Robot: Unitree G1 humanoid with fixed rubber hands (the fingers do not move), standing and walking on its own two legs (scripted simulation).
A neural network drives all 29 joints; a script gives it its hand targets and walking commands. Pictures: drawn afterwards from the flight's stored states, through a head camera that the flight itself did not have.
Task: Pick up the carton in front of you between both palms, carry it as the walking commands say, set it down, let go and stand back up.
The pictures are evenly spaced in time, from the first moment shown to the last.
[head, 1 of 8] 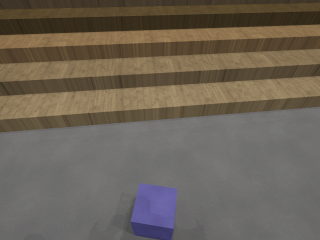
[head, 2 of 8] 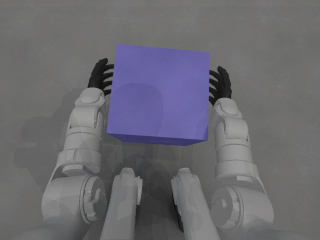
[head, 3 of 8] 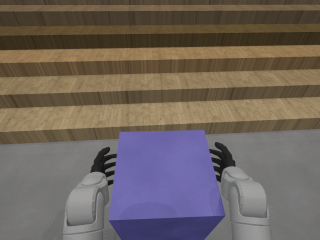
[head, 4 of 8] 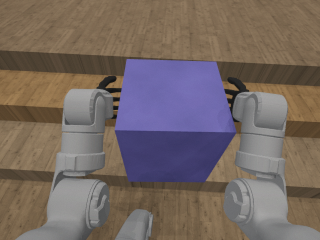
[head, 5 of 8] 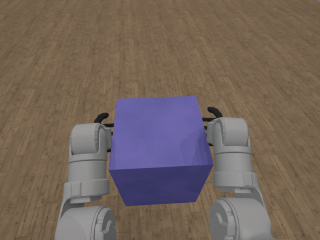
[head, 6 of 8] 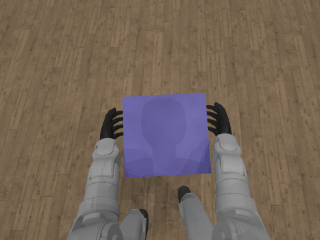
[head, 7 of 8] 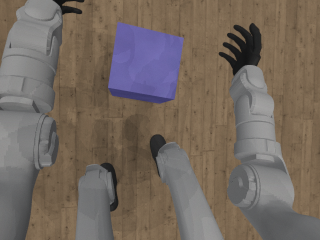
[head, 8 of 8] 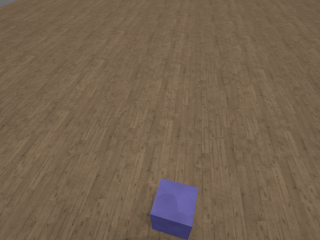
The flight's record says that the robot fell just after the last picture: no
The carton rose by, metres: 1.92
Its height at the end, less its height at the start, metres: +1.16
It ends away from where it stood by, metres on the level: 4.54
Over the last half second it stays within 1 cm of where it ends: yes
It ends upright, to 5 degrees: yes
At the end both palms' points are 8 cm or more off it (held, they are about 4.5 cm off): yes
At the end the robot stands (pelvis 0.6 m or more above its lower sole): yes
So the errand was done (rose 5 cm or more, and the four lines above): yes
